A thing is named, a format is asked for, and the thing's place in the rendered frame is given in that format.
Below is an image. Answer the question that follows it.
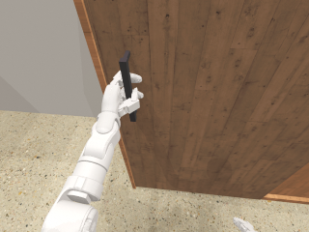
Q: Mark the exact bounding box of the right robot hand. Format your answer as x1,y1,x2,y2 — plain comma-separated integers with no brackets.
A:
233,217,258,232

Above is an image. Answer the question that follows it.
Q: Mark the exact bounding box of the robot left forearm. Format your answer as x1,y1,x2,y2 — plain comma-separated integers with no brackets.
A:
41,111,121,232

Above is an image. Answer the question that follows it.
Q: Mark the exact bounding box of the robot left upper arm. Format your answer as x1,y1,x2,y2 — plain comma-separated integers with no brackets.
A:
42,199,98,232

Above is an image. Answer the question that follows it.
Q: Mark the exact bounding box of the left robot hand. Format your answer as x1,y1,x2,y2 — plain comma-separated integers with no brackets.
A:
101,71,144,119

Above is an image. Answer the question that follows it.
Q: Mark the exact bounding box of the wardrobe door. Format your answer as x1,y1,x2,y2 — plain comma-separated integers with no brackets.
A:
269,162,309,198
83,0,309,200

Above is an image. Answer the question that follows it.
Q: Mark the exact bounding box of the handle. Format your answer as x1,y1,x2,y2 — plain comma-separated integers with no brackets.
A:
119,50,137,122

